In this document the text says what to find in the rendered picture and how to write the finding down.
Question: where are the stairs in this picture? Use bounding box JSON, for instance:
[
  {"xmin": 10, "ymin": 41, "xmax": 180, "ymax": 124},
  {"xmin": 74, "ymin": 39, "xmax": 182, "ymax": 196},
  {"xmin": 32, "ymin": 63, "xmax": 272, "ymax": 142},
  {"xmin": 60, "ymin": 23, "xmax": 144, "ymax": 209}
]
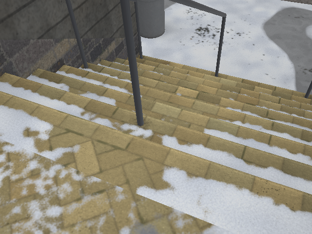
[{"xmin": 0, "ymin": 55, "xmax": 312, "ymax": 195}]

